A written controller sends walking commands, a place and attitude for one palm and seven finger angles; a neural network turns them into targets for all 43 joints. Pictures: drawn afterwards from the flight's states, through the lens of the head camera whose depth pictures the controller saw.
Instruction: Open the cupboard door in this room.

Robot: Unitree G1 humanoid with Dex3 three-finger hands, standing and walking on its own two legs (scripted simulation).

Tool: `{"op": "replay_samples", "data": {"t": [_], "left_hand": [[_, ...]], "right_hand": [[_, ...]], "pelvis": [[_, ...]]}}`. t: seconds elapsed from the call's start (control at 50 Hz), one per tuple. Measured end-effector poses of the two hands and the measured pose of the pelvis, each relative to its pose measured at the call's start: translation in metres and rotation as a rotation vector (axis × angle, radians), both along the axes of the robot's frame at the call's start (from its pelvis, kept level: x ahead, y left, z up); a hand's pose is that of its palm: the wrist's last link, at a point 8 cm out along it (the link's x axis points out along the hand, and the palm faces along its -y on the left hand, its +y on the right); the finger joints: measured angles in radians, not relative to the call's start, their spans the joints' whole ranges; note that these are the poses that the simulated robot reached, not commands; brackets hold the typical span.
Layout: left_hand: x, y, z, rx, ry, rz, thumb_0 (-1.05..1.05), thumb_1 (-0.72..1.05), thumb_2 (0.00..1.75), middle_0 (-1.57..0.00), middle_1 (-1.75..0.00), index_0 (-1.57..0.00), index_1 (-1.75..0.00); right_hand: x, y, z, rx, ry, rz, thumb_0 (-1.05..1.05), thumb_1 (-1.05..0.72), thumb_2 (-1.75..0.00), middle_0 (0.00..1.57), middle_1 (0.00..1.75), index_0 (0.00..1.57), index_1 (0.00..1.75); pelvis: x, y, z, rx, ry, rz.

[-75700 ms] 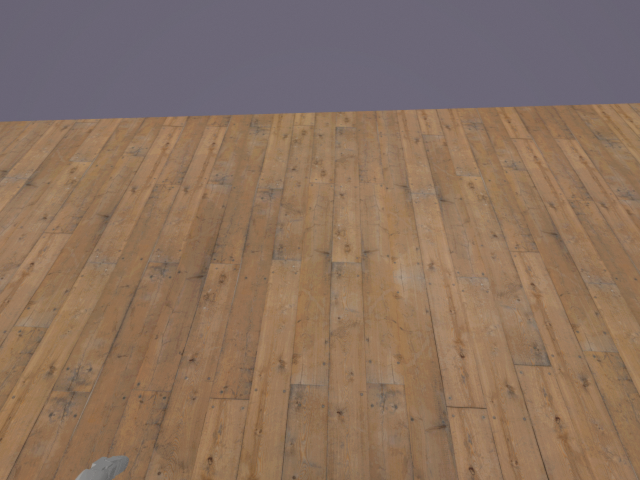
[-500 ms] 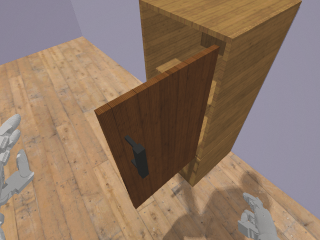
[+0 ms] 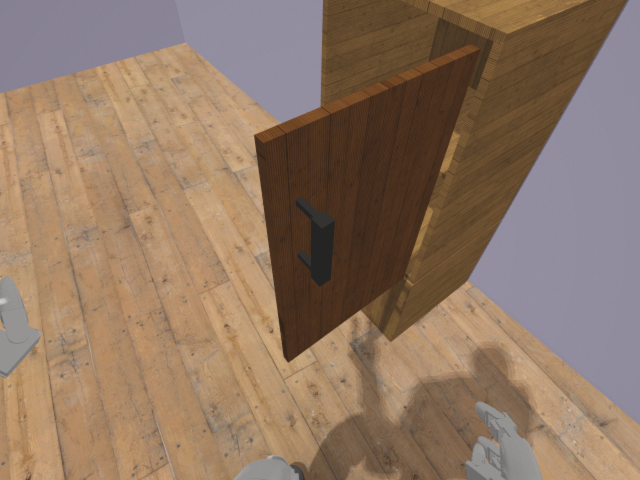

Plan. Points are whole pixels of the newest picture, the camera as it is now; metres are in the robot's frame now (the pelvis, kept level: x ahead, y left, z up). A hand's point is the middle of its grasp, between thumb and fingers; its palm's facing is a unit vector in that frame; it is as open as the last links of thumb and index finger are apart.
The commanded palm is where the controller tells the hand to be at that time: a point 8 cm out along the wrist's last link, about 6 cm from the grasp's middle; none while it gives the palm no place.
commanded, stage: step back with the hand held close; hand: left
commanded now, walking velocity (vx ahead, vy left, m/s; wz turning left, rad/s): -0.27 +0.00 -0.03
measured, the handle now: (312, 242) +0.41 +0.05 +0.06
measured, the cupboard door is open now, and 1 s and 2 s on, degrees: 91 91 91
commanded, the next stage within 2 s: stop stepping back and stand still in 0.38 s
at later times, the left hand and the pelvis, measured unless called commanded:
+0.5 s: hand out of the picture +0.11 +0.26 +0.18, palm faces +0.33 -0.84 -0.43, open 7.4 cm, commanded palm +0.07 +0.31 +0.19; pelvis -0.10 +0.02 +0.00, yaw -6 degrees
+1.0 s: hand out of the picture +0.00 +0.30 +0.18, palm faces +0.43 -0.82 -0.39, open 7.4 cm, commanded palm -0.04 +0.33 +0.19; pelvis -0.21 +0.05 +0.02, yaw -5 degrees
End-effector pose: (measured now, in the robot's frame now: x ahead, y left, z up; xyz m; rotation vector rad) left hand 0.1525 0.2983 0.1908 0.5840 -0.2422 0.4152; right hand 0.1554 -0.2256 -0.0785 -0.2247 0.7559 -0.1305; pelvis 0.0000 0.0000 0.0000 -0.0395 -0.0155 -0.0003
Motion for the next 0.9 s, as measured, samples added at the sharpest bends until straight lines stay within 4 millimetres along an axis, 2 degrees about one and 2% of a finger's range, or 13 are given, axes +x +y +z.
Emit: {"op": "replay_samples", "data": {"t": [0.06, 0.14, 0.2, 0.28, 0.36, 0.42, 0.48, 0.56, 0.64, 0.7, 0.76, 0.84, 0.9], "left_hand": [[-0.011, -0.001, -0.001, -0.026, -0.025, -0.01, 0.02, 0.89, 0.9, -0.21, -0.3, -0.21, -0.3], [-0.014, 0.007, -0.003, -0.032, -0.068, -0.049, 0.01, 0.89, 0.9, -0.21, -0.3, -0.21, -0.3], [-0.018, 0.017, 0.004, 0.001, -0.087, -0.06, 0.02, 0.88, 0.9, -0.21, -0.3, -0.21, -0.3], [-0.033, 0.024, 0.013, 0.007, -0.1, -0.058, 0.02, 0.89, 0.9, -0.21, -0.3, -0.21, -0.3], [-0.053, 0.017, 0.012, -0.036, -0.081, -0.078, 0.02, 0.89, 0.9, -0.21, -0.3, -0.21, -0.3], [-0.068, 0.005, 0.007, -0.011, -0.078, -0.124, 0.02, 0.89, 0.9, -0.21, -0.3, -0.2, -0.3], [-0.074, -0.001, 0.007, -0.028, -0.072, -0.174, 0.02, 0.89, 0.9, -0.21, -0.3, -0.21, -0.3], [-0.076, 0.006, 0.004, -0.035, -0.078, -0.214, 0.01, 0.88, 0.9, -0.21, -0.3, -0.21, -0.3], [-0.08, 0.015, 0.005, -0.044, -0.075, -0.23, 0.01, 0.89, 0.9, -0.21, -0.3, -0.21, -0.3], [-0.099, 0.014, 0.011, -0.037, -0.047, -0.227, 0.02, 0.89, 0.9, -0.21, -0.3, -0.21, -0.3], [-0.127, 0.012, 0.019, -0.014, -0.007, -0.222, 0.02, 0.89, 0.9, -0.21, -0.3, -0.21, -0.3], [-0.168, 0.012, 0.022, 0.049, 0.02, -0.2, 0.02, 0.89, 0.9, -0.21, -0.3, -0.21, -0.3], [-0.187, 0.022, 0.021, 0.023, -0.016, -0.159, 0.01, 0.89, 0.9, -0.21, -0.3, -0.21, -0.3]], "right_hand": [[-0.01, 0.002, -0.001, -0.011, 0.005, 0.009, 0.01, -0.9, -0.9, 0.2, 0.3, 0.21, 0.3], [-0.024, 0.004, 0.0, -0.045, 0.002, -0.013, 0.01, -0.9, -0.9, 0.2, 0.3, 0.21, 0.3], [-0.035, 0.009, 0.005, -0.051, -0.021, -0.026, 0.01, -0.9, -0.9, 0.2, 0.3, 0.21, 0.3], [-0.052, 0.017, 0.015, -0.021, -0.031, -0.024, 0.01, -0.9, -0.9, 0.2, 0.3, 0.21, 0.3], [-0.068, 0.021, 0.02, -0.001, -0.045, -0.002, 0.01, -0.9, -0.9, 0.2, 0.3, 0.21, 0.3], [-0.08, 0.019, 0.012, 0.005, -0.056, 0.014, 0.01, -0.9, -0.9, 0.2, 0.3, 0.21, 0.3], [-0.103, 0.017, 0.008, -0.008, -0.012, -0.017, 0.01, -0.9, -0.9, 0.2, 0.3, 0.21, 0.3], [-0.133, 0.014, 0.012, -0.047, -0.005, -0.088, 0.01, -0.9, -0.9, 0.2, 0.3, 0.21, 0.3], [-0.164, 0.015, 0.023, -0.051, -0.047, -0.129, 0.01, -0.9, -0.9, 0.2, 0.3, 0.21, 0.3], [-0.19, 0.018, 0.033, -0.041, -0.061, -0.139, 0.01, -0.9, -0.9, 0.2, 0.3, 0.21, 0.3], [-0.214, 0.02, 0.038, -0.032, -0.055, -0.139, 0.01, -0.9, -0.9, 0.2, 0.3, 0.21, 0.3], [-0.236, 0.015, 0.023, -0.036, -0.018, -0.116, 0.01, -0.9, -0.9, 0.2, 0.3, 0.21, 0.3], [-0.254, 0.013, 0.013, -0.043, 0.036, -0.122, 0.01, -0.9, -0.9, 0.2, 0.3, 0.21, 0.3]], "pelvis": [[-0.009, 0.005, -0.001, 0.001, -0.004, -0.007], [-0.023, 0.015, -0.005, -0.007, -0.016, -0.006], [-0.036, 0.019, -0.004, -0.037, -0.016, 0.002], [-0.052, 0.017, 0.004, -0.049, 0.01, -0.016], [-0.069, 0.016, 0.008, -0.048, 0.049, -0.035], [-0.09, 0.014, -0.002, 0.007, 0.069, -0.089], [-0.102, 0.021, 0.002, -0.01, 0.037, -0.101], [-0.111, 0.03, 0.0, -0.007, 0.019, -0.117], [-0.138, 0.035, 0.005, 0.011, -0.013, -0.119], [-0.153, 0.035, 0.014, 0.001, -0.018, -0.118], [-0.167, 0.035, 0.021, -0.005, -0.01, -0.11], [-0.193, 0.036, 0.014, 0.029, 0.0, -0.111], [-0.204, 0.04, 0.013, 0.032, -0.005, -0.116]]}}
